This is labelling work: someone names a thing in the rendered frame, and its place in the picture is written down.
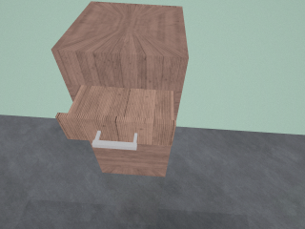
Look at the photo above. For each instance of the cabinet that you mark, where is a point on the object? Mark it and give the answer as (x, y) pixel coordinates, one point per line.
(126, 45)

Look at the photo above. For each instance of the handle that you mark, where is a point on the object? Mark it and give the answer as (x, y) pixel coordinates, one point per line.
(121, 145)

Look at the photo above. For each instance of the drawer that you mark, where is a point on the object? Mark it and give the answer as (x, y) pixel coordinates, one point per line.
(119, 113)

